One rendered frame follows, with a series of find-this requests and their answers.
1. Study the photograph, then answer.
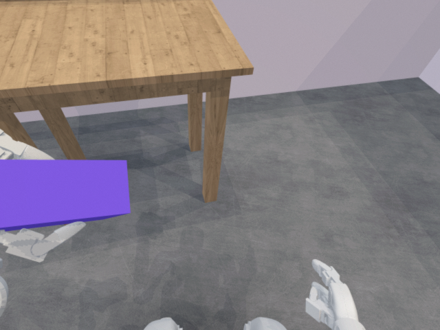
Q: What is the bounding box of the robot left hand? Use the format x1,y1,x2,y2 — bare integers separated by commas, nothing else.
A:
0,129,86,262

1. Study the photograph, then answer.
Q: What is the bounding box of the sponge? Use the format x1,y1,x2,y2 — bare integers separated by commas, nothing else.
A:
0,159,131,231

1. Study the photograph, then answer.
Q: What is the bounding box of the table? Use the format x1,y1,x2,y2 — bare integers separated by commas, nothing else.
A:
0,0,254,226

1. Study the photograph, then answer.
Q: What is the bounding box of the robot right hand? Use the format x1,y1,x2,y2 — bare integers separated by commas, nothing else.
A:
306,259,359,330

